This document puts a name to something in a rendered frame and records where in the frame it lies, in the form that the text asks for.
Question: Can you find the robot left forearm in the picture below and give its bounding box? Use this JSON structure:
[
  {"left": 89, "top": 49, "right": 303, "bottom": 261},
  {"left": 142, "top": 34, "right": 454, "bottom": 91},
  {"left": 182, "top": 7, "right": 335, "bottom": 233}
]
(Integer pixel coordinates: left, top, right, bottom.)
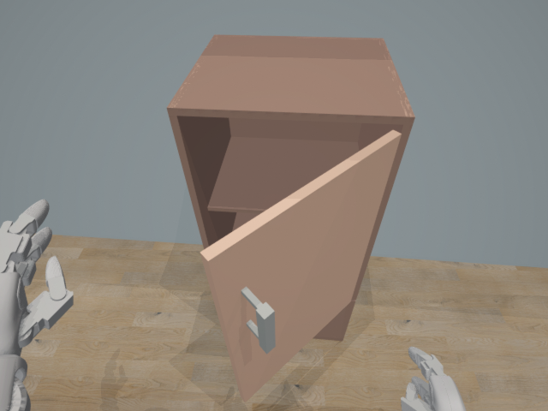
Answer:
[{"left": 0, "top": 354, "right": 31, "bottom": 411}]

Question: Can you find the handle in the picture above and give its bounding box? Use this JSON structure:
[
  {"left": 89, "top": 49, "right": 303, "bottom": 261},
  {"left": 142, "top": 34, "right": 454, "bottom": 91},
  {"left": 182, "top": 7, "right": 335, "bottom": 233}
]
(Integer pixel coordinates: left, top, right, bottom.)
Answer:
[{"left": 241, "top": 287, "right": 276, "bottom": 354}]

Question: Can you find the cupboard door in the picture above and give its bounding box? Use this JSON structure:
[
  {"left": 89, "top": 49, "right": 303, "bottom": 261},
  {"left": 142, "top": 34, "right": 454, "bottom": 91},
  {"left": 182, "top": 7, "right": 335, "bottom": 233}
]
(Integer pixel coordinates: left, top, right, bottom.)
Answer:
[{"left": 200, "top": 130, "right": 402, "bottom": 402}]

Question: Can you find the robot left hand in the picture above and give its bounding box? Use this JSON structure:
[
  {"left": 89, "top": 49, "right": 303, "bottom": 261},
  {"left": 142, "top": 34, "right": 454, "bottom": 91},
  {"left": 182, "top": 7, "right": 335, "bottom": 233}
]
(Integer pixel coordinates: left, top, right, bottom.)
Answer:
[{"left": 0, "top": 200, "right": 74, "bottom": 356}]

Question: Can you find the robot right hand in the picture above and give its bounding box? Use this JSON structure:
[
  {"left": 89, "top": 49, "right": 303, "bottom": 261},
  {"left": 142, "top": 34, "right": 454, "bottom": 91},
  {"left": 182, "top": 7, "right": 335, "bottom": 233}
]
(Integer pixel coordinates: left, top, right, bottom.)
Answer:
[{"left": 401, "top": 347, "right": 466, "bottom": 411}]

